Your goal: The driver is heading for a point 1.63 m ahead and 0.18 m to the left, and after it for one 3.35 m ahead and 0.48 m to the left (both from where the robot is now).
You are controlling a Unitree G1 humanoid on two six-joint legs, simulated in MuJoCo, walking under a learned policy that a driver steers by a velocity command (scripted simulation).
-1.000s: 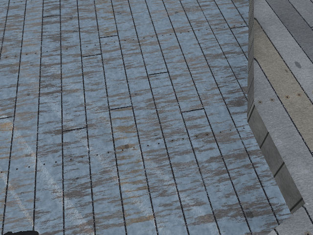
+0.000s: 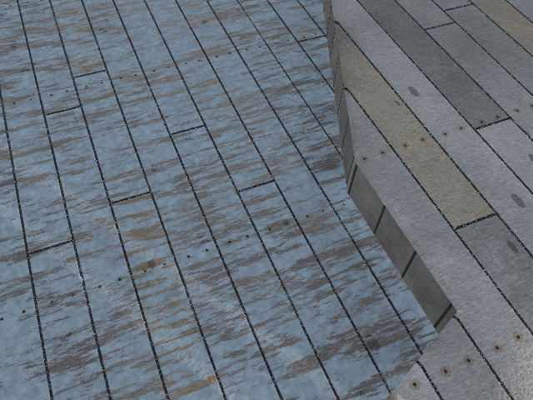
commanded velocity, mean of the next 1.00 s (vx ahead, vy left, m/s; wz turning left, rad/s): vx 0.42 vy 0.00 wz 0.31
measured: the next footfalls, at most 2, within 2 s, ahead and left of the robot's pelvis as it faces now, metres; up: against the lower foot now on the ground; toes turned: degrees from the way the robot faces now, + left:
left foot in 0.02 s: +0.04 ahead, +0.11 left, +0.00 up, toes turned +7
right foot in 0.52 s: +0.16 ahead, -0.06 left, +0.00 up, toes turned +34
